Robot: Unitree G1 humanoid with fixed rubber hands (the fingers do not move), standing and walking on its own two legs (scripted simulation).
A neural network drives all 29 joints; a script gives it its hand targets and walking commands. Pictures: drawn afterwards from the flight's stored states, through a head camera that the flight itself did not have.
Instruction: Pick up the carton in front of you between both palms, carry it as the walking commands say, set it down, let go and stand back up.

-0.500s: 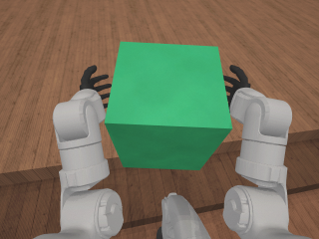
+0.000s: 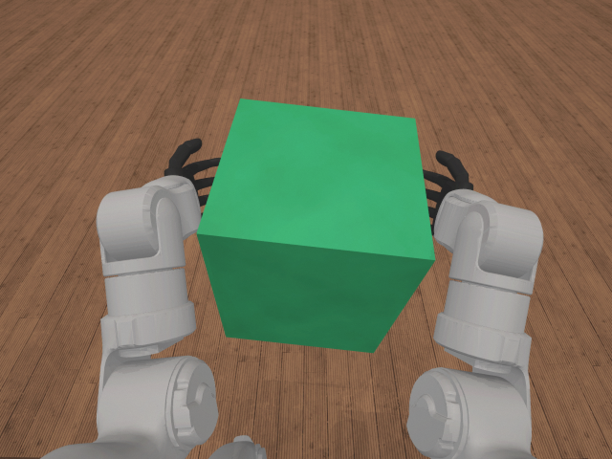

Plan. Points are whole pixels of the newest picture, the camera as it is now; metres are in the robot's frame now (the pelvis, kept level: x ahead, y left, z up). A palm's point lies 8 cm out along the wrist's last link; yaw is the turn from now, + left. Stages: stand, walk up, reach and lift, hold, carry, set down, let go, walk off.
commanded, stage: carry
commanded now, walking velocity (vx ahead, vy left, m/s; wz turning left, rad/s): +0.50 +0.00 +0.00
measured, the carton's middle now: (312, 236) +0.39 +0.00 +0.11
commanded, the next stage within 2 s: none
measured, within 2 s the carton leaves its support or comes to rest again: neither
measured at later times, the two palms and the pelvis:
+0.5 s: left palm (223, 0) +0.68 +0.13 +0.30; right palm out of the picture +0.72 -0.17 +0.31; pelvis +0.33 -0.06 +0.14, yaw -1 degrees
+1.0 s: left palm out of the picture +0.98 +0.12 +0.38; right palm out of the picture +0.96 -0.18 +0.38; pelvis +0.62 -0.01 +0.20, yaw -2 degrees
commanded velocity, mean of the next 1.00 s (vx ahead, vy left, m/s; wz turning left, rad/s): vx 0.50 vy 0.00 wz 0.00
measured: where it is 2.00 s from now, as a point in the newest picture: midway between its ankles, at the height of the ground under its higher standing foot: (321, 195)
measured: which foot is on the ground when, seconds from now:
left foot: down 0.00-0.42, up 0.44-0.92, down 0.94-1.00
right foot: down 0.00-0.00, up 0.02-0.38, down 0.40-0.96, up 0.98-1.00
